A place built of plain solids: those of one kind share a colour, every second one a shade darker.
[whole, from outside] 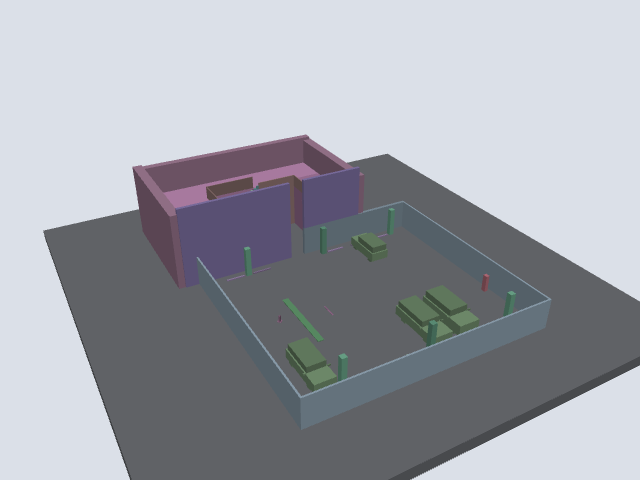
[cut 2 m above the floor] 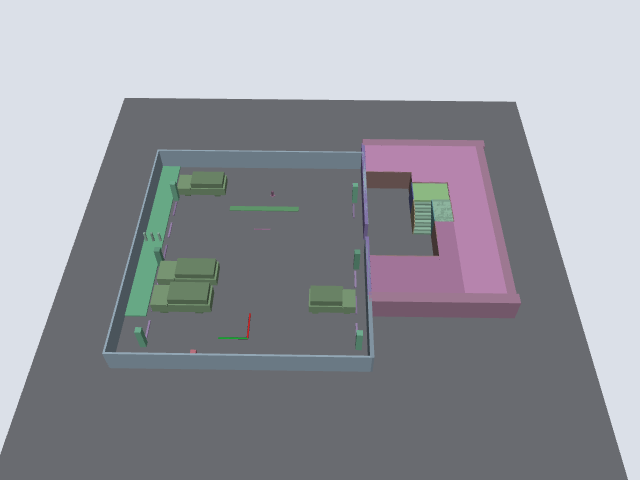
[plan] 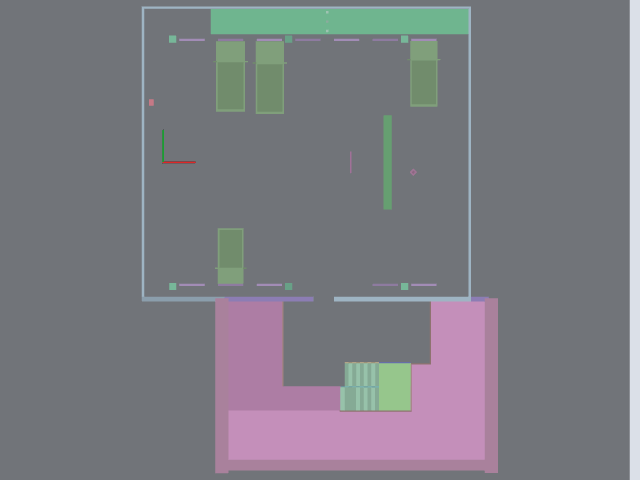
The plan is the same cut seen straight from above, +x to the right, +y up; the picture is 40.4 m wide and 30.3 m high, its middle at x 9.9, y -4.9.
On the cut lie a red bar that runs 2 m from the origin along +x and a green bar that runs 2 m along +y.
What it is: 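The pedestrian entrance of an underground car park of the 2000s; a paved forecourt at street level 3.99 m over the deck; an open stair well of 21 risers of 0.190 m and treads of 0.240 m, 1.45 m wide, a U of two flights side by side, between them the upper flight's cheek wall with its guard, with a half landing, along the facade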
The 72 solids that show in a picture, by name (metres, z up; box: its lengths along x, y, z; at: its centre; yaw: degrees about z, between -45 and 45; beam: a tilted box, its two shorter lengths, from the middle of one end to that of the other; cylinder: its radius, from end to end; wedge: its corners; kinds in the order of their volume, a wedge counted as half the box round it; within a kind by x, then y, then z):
{
 "paving_1": {"box": [3.48, 1.47, 4.04], "at": [5.86, -13.4, 1.97]},
 "paving_2": {"box": [3.48, 3.91, 4.04], "at": [5.86, -10.73, 1.97]},
 "paving_3": {"box": [7.1, 1.54, 4.04], "at": [7.67, -14.9, 1.97]},
 "paving_4": {"box": [16.19, 3.11, 4.04], "at": [12.21, -17.22, 1.97]},
 "paving_5": {"box": [4.69, 1.55, 4.04], "at": [17.96, -14.89, 1.97]},
 "paving_6": {"box": [4.69, 1.46, 4.04], "at": [17.96, -13.41, 1.97]},
 "paving_7": {"box": [3.48, 3.91, 4.04], "at": [18.57, -10.73, 1.97]},
 "boundary_1": {"box": [0.85, 11.04, 6.45], "at": [3.7, -14.1, 3.17]},
 "boundary_2": {"box": [17.57, 0.69, 6.73], "at": [12.21, -19.11, 3.31]},
 "boundary_3": {"box": [0.84, 11.03, 6.8], "at": [20.72, -14.1, 3.35]},
 "stair_step_1": {"box": [0.29, 1.47, 3.85], "at": [11.31, -14.94, 1.88]},
 "stair_step_2": {"box": [0.53, 1.47, 3.66], "at": [11.43, -14.94, 1.78]},
 "stair_step_3": {"box": [1.01, 1.47, 3.28], "at": [11.67, -14.94, 1.59]},
 "stair_step_4": {"box": [1.25, 1.47, 3.09], "at": [11.79, -14.94, 1.5]},
 "stair_step_5": {"box": [1.49, 1.47, 2.9], "at": [11.91, -14.94, 1.4]},
 "stair_step_6": {"box": [1.73, 1.47, 2.71], "at": [12.03, -14.94, 1.3]},
 "stair_step_7": {"box": [1.97, 1.47, 2.52], "at": [12.15, -14.94, 1.21]},
 "stair_step_8": {"box": [2.21, 1.47, 2.33], "at": [12.27, -14.94, 1.11]},
 "stair_step_9": {"box": [2.45, 1.47, 2.14], "at": [12.39, -14.94, 1.02]},
 "stair_step_10": {"box": [4.21, 1.47, 0.24], "at": [13.56, -13.4, 0.07]},
 "stair_step_11": {"box": [3.97, 1.47, 0.43], "at": [13.68, -13.4, 0.17]},
 "stair_step_12": {"box": [3.73, 1.47, 0.62], "at": [13.8, -13.4, 0.26]},
 "stair_step_13": {"box": [3.49, 1.47, 0.81], "at": [13.92, -13.4, 0.35]},
 "stair_step_14": {"box": [3.25, 1.47, 1.0], "at": [14.04, -13.4, 0.45]},
 "stair_step_15": {"box": [3.01, 1.47, 1.19], "at": [14.16, -13.4, 0.55]},
 "stair_step_16": {"box": [2.77, 1.47, 1.38], "at": [14.28, -13.4, 0.64]},
 "stair_step_17": {"box": [2.53, 1.47, 1.57], "at": [14.4, -13.4, 0.73]},
 "stair_step_18": {"box": [2.29, 1.47, 1.76], "at": [14.52, -13.4, 0.83]},
 "wall_1": {"box": [0.15, 18.47, 2.67], "at": [-1.27, 0.6, 1.28]},
 "wall_2": {"box": [10.83, 0.3, 2.67], "at": [4.07, -8.63, 1.28]},
 "wall_3": {"box": [20.78, 0.15, 2.67], "at": [9.04, 9.77, 1.28]},
 "wall_4": {"box": [8.65, 0.3, 2.67], "at": [15.11, -8.63, 1.28]},
 "wall_5": {"box": [0.15, 18.47, 2.67], "at": [19.36, 0.6, 1.28]},
 "facade_1": {"box": [5.62, 0.3, 7.3], "at": [6.68, -8.63, 3.6]},
 "facade_2": {"box": [9.78, 0.3, 7.3], "at": [15.67, -8.63, 3.6]},
 "car_1": {"box": [1.62, 3.51, 0.77], "at": [4.26, -5.91, 0.57]},
 "car_2": {"box": [1.42, 2.39, 0.57], "at": [4.26, -5.46, 1.24]},
 "car_3": {"box": [1.63, 2.97, 0.56], "at": [4.26, 4.83, 1.36]},
 "car_4": {"box": [1.83, 4.45, 0.9], "at": [4.26, 5.42, 0.63]},
 "car_5": {"box": [1.59, 2.99, 0.5], "at": [6.73, 4.7, 1.17]},
 "car_6": {"box": [1.79, 4.6, 0.74], "at": [6.73, 5.35, 0.55]},
 "car_7": {"box": [1.53, 2.76, 0.51], "at": [16.46, 5.05, 1.19]},
 "car_8": {"box": [1.73, 4.16, 0.75], "at": [16.46, 5.59, 0.56]},
 "stair_landing_1": {"box": [2.05, 3.0, 1.95], "at": [14.64, -14.17, 0.93]},
 "rim_guard_1": {"box": [0.08, 5.43, 5.17], "at": [7.56, -11.49, 2.54]},
 "rim_guard_2": {"box": [3.7, 0.08, 5.17], "at": [9.37, -14.17, 2.54]},
 "rim_guard_3": {"box": [4.56, 0.08, 5.17], "at": [13.42, -15.7, 2.54]},
 "rim_guard_4": {"box": [0.08, 3.06, 5.17], "at": [15.66, -14.21, 2.54]},
 "rim_guard_5": {"box": [0.08, 3.98, 5.17], "at": [16.87, -10.77, 2.54]},
 "walkway_1": {"box": [16.28, 1.61, 0.17], "at": [11.14, 8.88, 0.04]},
 "column_1": {"box": [0.45, 0.45, 2.64], "at": [0.6, -7.83, 1.27]},
 "column_2": {"box": [0.45, 0.45, 2.64], "at": [0.6, 7.78, 1.27]},
 "column_3": {"box": [0.45, 0.45, 2.64], "at": [7.92, -7.83, 1.27]},
 "column_4": {"box": [0.45, 0.45, 2.64], "at": [7.92, 7.78, 1.27]},
 "column_5": {"box": [0.45, 0.45, 2.64], "at": [15.24, -7.83, 1.27]},
 "column_6": {"box": [0.45, 0.45, 2.64], "at": [15.24, 7.78, 1.27]},
 "guard_landing_1": {"box": [2.0, 0.08, 3.08], "at": [14.62, -12.64, 1.49]},
 "wheelstop_1": {"box": [1.6, 0.15, 0.15], "at": [1.82, -7.73, 0.03]},
 "wheelstop_2": {"box": [1.6, 0.15, 0.15], "at": [1.82, 7.73, 0.03]},
 "wheelstop_3": {"box": [1.6, 0.15, 0.15], "at": [4.26, -7.73, 0.03]},
 "wheelstop_4": {"box": [1.6, 0.15, 0.15], "at": [4.26, 7.73, 0.03]},
 "wheelstop_5": {"box": [1.6, 0.15, 0.15], "at": [6.7, -7.73, 0.03]},
 "wheelstop_6": {"box": [1.6, 0.15, 0.15], "at": [6.7, 7.73, 0.03]},
 "wheelstop_7": {"box": [1.6, 0.15, 0.15], "at": [9.14, 7.73, 0.03]},
 "wheelstop_8": {"box": [1.6, 0.15, 0.15], "at": [11.58, 7.73, 0.03]},
 "wheelstop_9": {"box": [1.6, 0.15, 0.15], "at": [14.02, -7.73, 0.03]},
 "wheelstop_10": {"box": [1.6, 0.15, 0.15], "at": [14.02, 7.73, 0.03]},
 "wheelstop_11": {"box": [1.6, 0.15, 0.15], "at": [16.46, -7.73, 0.03]},
 "wheelstop_12": {"box": [1.6, 0.15, 0.15], "at": [16.46, 7.73, 0.03]},
 "hump_1": {"box": [0.51, 5.96, 0.11], "at": [14.17, 0.0, 0.0]},
 "pay_station_1": {"box": [0.3, 0.4, 1.5], "at": [-0.75, 3.78, 0.7]},
 "cable_cover_1": {"box": [0.11, 1.38, 0.07], "at": [11.84, 0.0, -0.02]}
}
